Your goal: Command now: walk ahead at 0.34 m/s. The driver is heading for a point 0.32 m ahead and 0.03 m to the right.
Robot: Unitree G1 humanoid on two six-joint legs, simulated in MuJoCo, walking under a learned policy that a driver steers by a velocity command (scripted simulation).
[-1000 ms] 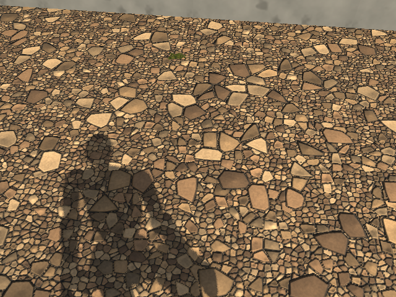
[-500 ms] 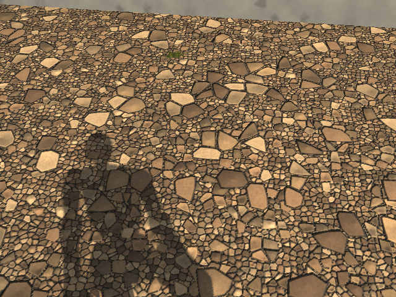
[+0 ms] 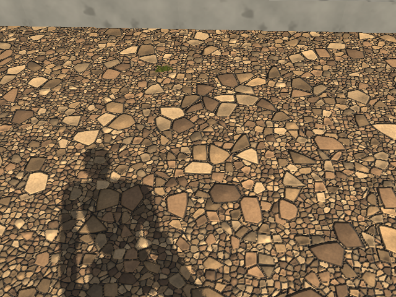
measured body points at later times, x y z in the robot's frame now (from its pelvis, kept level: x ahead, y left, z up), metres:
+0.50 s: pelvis +0.21 -0.01 -0.02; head +0.25 -0.01 +0.43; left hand +0.11 +0.19 -0.17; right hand +0.32 -0.24 -0.16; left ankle +0.30 +0.03 -0.74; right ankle +0.03 -0.10 -0.67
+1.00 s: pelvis +0.28 -0.04 +0.01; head +0.28 -0.04 +0.46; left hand +0.25 +0.17 -0.15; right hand +0.27 -0.25 -0.15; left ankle +0.30 +0.03 -0.73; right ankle +0.26 -0.15 -0.73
